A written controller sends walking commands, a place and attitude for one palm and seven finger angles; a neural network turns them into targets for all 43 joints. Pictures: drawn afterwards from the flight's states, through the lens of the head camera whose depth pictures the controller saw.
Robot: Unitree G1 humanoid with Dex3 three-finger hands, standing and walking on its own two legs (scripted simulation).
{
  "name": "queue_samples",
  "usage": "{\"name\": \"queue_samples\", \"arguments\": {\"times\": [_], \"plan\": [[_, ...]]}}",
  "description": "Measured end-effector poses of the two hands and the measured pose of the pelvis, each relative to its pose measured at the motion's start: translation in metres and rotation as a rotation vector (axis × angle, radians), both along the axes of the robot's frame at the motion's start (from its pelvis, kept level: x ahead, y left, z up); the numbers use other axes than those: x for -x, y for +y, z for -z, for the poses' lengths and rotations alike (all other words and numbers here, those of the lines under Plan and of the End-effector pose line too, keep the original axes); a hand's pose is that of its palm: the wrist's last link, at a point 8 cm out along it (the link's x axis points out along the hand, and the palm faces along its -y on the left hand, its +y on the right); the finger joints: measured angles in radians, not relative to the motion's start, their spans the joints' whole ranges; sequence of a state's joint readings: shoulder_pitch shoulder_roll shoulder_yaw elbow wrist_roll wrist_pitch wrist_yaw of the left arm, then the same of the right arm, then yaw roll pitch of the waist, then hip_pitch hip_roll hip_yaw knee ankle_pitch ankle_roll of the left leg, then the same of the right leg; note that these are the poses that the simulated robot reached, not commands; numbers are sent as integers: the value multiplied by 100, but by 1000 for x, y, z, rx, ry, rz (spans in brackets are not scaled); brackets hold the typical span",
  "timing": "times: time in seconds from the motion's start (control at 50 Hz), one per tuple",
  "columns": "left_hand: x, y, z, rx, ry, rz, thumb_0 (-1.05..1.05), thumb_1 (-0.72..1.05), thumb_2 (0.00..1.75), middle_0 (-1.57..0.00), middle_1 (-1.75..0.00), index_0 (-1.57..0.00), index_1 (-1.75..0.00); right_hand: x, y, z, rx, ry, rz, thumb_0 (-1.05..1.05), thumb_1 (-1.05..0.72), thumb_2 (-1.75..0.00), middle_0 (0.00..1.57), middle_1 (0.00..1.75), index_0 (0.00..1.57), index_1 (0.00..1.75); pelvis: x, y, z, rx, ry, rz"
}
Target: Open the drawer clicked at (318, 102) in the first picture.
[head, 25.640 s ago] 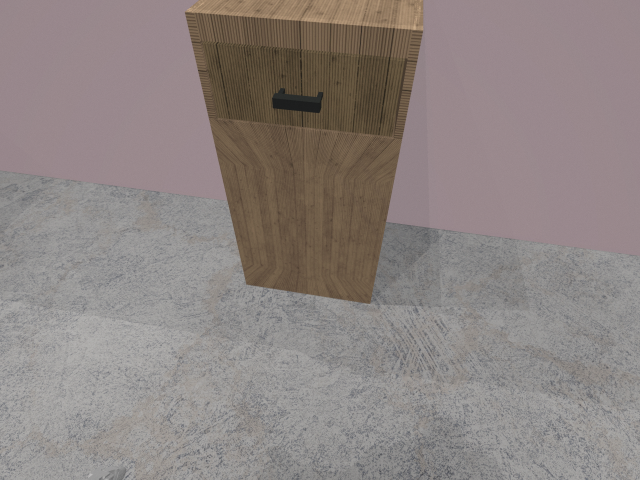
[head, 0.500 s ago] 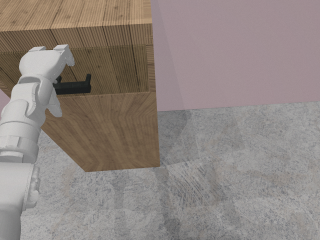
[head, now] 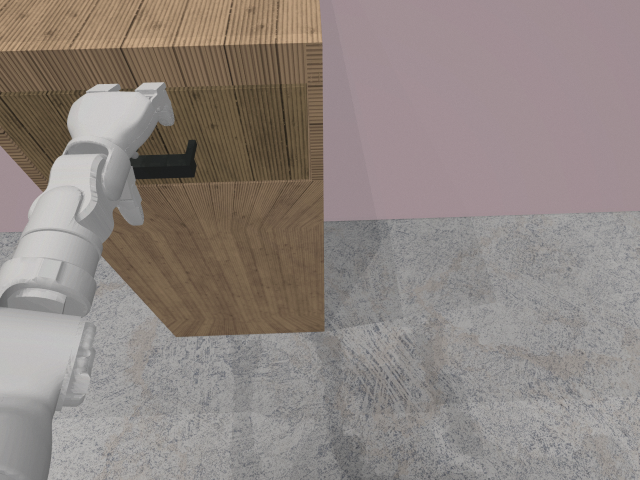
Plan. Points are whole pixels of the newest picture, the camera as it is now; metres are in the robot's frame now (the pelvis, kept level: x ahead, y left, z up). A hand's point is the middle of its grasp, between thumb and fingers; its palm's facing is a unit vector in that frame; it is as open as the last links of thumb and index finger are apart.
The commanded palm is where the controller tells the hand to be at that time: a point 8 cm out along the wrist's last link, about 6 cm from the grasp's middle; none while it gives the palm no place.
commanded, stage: re-aim the fingers above the handle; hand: left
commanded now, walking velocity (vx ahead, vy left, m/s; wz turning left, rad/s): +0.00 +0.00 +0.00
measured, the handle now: (159, 156) +0.55 +0.24 +0.06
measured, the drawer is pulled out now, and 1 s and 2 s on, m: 0.00 0.00 0.00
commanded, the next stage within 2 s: lower the fingers behind the handle in 0.96 s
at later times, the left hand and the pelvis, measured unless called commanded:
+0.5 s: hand (135, 161) +0.48 +0.24 +0.12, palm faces -0.06 +0.02 -1.00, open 13.8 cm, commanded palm +0.47 +0.23 +0.18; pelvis +0.00 -0.01 +0.00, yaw +0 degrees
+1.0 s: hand (151, 148) +0.50 +0.22 +0.12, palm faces -0.05 +0.01 -1.00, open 13.7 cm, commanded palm +0.48 +0.22 +0.18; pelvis +0.00 -0.01 +0.00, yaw -1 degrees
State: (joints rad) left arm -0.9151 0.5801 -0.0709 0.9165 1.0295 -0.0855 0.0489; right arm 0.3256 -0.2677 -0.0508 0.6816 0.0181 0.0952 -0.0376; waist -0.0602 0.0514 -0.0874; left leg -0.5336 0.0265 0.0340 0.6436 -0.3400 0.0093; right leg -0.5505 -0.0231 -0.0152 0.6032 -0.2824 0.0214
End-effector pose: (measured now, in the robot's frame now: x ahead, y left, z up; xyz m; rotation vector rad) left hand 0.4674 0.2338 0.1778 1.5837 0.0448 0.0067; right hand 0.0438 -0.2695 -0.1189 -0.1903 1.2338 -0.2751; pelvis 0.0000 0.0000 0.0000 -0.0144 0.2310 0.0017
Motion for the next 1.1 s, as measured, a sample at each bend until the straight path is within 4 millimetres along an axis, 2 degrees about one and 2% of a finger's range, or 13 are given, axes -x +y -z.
{"name": "queue_samples", "arguments": {"times": [0.12, 0.22, 0.32, 0.46, 0.56, 0.7, 0.92, 1.1], "plan": [[-7, -24, 5, 34, -26, 39, 0, -49, 30, -32, -120, -31, -120, 11, 3, 3, -15, 35, 14, 0, -91, -90, 21, 30, 20, 30, -1, 0, 0, -1, 0, 3], [-14, -20, 4, 26, -39, -8, 0, -49, 30, -32, -120, -33, -121, 16, 5, 5, -25, 26, 45, 0, -91, -90, 21, 30, 20, 30, -2, -1, 0, -4, 5, 21], [-11, -12, 0, 13, -24, -47, 0, -49, 30, -33, -120, -34, -123, 18, 5, 4, -34, 23, 60, 0, -91, -90, 21, 30, 20, 30, -4, -3, -2, -6, -1, 30], [0, 1, 3, -7, 30, -57, 0, -49, 30, -32, -120, -32, -121, 8, -3, 1, -14, 15, 35, 0, -91, -90, 21, 30, 20, 30, -5, -5, -4, -5, -16, 14], [2, -7, 8, 7, 31, 5, 0, -49, 30, -32, -120, -32, -121, -3, -9, -2, 17, 4, 4, 0, -91, -90, 21, 30, 20, 30, -4, -6, -3, -3, -13, -4], [-12, -19, 4, 14, -34, 11, 0, -49, 30, -32, -120, -32, -120, -11, -11, -3, 22, -18, -3, 0, -91, -90, 21, 30, 20, 30, -4, -5, 0, -2, 9, -3], [-16, -22, -2, 5, -2, -37, 0, -49, 30, -34, -121, -34, -124, 6, 3, 6, -34, 11, 31, 0, -91, -90, 21, 30, 20, 30, -4, -6, -1, -7, 5, 13], [-12, -15, 8, 3, 31, -21, 0, -49, 30, -33, -120, -32, -121, 21, -1, 4, -16, 36, 49, 0, -91, -90, 21, 30, 21, 30, -2, -7, -1, -7, 7, 17]]}}
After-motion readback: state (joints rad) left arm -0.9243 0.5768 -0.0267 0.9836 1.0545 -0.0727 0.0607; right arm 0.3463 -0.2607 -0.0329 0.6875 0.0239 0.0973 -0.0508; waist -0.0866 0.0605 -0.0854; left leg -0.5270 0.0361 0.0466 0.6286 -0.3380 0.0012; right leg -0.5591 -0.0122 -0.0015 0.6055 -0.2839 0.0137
